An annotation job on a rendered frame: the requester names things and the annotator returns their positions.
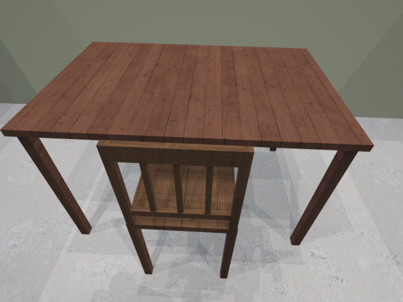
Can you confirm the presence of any chair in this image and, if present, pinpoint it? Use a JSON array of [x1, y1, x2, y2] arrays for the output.
[[96, 140, 254, 279]]

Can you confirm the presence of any table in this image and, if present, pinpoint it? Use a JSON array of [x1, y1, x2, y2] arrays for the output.
[[0, 42, 374, 245]]

